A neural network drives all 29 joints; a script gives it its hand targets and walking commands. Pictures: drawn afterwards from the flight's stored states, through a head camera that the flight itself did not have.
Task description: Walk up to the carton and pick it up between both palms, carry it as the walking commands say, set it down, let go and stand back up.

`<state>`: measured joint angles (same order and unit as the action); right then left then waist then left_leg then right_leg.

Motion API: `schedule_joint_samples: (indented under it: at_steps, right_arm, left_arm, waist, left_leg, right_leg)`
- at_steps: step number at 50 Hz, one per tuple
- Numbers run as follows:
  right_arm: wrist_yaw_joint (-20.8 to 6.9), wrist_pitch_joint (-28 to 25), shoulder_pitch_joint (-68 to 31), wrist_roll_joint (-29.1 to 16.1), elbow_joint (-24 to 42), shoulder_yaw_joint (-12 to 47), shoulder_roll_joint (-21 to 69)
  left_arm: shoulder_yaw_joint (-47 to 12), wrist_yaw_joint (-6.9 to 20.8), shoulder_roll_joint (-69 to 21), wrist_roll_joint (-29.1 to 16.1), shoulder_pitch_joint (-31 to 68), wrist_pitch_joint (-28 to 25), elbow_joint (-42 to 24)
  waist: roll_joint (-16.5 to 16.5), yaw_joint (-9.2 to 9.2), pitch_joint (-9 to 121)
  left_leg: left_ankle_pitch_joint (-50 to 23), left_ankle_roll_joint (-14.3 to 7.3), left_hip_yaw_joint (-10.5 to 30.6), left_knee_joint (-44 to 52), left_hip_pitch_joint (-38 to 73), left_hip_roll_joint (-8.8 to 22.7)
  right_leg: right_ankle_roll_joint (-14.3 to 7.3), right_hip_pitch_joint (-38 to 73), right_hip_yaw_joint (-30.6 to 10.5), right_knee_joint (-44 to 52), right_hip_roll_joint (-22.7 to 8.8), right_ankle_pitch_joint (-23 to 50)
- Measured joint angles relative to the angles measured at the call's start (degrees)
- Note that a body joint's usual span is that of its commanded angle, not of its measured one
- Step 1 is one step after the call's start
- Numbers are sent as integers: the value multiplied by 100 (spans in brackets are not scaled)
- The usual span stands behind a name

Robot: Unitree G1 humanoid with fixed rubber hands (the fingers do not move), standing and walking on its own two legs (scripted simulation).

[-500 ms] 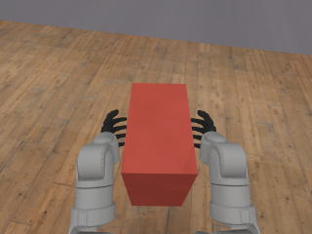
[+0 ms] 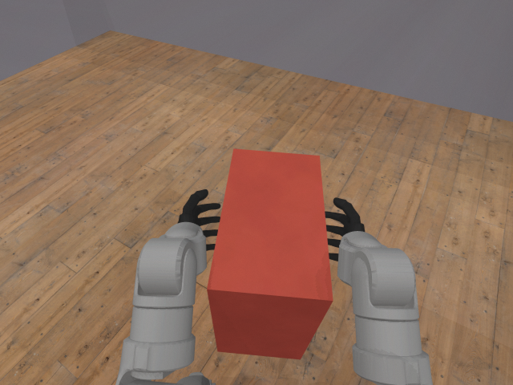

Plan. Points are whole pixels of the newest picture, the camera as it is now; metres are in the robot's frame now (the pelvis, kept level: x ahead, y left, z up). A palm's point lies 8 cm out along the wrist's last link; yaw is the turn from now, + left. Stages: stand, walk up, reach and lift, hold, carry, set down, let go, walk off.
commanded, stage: carry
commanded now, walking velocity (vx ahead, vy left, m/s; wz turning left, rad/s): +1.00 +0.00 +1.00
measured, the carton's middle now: (267, 255) +0.32 -0.02 +0.01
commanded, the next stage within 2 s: none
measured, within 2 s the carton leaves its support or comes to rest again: neither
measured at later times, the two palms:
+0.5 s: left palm (27, 197) +0.47 +0.43 +0.04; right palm (145, 156) +0.56 +0.22 +0.04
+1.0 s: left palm out of the picture +0.66 +0.81 +0.06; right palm (2, 96) +0.86 +0.68 +0.05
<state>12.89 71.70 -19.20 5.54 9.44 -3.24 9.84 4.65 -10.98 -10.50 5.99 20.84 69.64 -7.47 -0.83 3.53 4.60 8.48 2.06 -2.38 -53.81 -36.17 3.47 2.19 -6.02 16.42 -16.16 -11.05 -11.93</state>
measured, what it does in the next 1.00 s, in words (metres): walks ahead, turning left: left foot, then right foot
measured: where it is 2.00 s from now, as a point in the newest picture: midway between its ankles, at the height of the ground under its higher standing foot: outside the picture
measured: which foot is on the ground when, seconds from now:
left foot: up 0.00-0.22, down 0.24-0.66, up 0.68-1.00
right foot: down 0.00-0.22, up 0.24-0.66, down 0.68-1.00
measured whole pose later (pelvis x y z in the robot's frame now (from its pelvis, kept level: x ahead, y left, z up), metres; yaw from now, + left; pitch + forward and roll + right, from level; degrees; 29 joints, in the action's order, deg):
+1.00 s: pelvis +0.60 +0.48 -0.03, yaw +58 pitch +3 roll +2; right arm 12.7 69.5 -20.9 5.8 9.3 -3.9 10.5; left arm 6.0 -12.7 -10.5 3.5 21.0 66.8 -8.9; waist 0.7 -1.4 0.9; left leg 4.4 -5.6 -10.3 -38.0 -36.5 -0.2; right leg 8.8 8.9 27.0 -18.9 -11.8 -23.3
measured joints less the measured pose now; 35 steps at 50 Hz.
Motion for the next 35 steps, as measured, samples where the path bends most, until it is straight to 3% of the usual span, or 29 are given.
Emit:
schedule_joint_samples:
  at_steps: [3,6,9,11,12,13,15,16,18,24,28,31,33,35]
  right_arm:
    - [42,9,-69,-6,-27,-55,23]
    - [64,20,-127,-3,-96,-79,42]
    - [68,6,-207,6,-209,-110,69]
    - [65,-22,-299,0,-324,-165,101]
    - [63,-63,-368,3,-411,-195,135]
    - [59,-154,-407,13,-518,-185,156]
    - [52,-289,-392,24,-713,-110,151]
    - [49,-291,-351,22,-764,-55,136]
    - [30,-250,-219,-5,-738,31,84]
    - [-58,-322,170,-127,-158,65,-43]
    - [-141,-344,225,-106,110,11,-58]
    - [-183,-304,183,-52,217,-38,-47]
    - [-197,-262,174,-12,262,-93,-42]
    - [-214,-218,175,9,296,-235,-67]
  left_arm:
    - [61,29,-17,1,48,-48,68]
    - [135,36,-26,-17,76,-63,126]
    - [210,30,-31,-28,90,-66,158]
    - [241,19,-26,-20,75,-67,155]
    - [270,16,-15,-14,60,-84,138]
    - [316,17,-1,-21,40,-144,146]
    - [356,22,28,-53,-55,-257,218]
    - [346,20,47,-71,-110,-251,234]
    - [273,-23,67,-111,-175,-178,219]
    - [-154,-215,90,-196,-270,-196,-91]
    - [-352,-282,99,-190,-305,-244,-288]
    - [-407,-302,93,-179,-279,-253,-348]
    - [-428,-303,77,-184,-230,-263,-290]
    - [-481,-287,32,-158,-90,-302,-64]
  waist:
    - [84,8,-16]
    - [170,-82,-9]
    - [172,-221,17]
    - [124,-297,40]
    - [103,-280,36]
    - [32,-202,13]
    - [56,-141,-65]
    - [76,-142,-126]
    - [71,-150,-242]
    - [5,-257,-460]
    - [77,-353,-336]
    - [134,-419,-123]
    - [157,-426,-26]
    - [270,-369,43]
  left_leg:
    - [-55,-23,-171,452,84,252]
    - [-19,-168,-416,977,291,304]
    - [419,-436,-692,1481,669,134]
    - [620,-655,-865,1946,1121,-150]
    - [393,-774,-881,2116,1283,-293]
    - [373,-820,-851,1888,1209,-426]
    - [643,-841,-671,1718,1182,-566]
    - [701,-843,-576,1849,1293,-626]
    - [661,-837,-355,2236,1579,-770]
    - [807,-1033,497,3003,2538,-1154]
    - [1094,-1065,1129,3399,3257,-1126]
    - [1371,-1103,1526,3547,3721,-1063]
    - [1552,-1106,1695,2977,3796,-1132]
    - [1483,-1030,1404,1221,3317,-1171]
  right_leg:
    - [204,403,383,65,-154,-163]
    - [474,788,728,84,-286,-350]
    - [816,1108,978,-101,-514,-639]
    - [1021,1165,1012,-666,-826,-978]
    - [1026,995,903,-1359,-1073,-1150]
    - [943,601,464,-2383,-1196,-1118]
    - [766,-542,-756,-4571,-682,-1722]
    - [663,-1039,-1094,-5281,-379,-1893]
    - [529,-1839,-1355,-5692,-6,-1756]
    - [518,-3329,-1518,-4529,155,-783]
    - [494,-3544,-1438,-3242,345,-21]
    - [334,-3320,-1186,-2207,585,196]
    - [224,-2759,-902,-1396,725,310]
    - [50,-2147,-588,-1064,702,766]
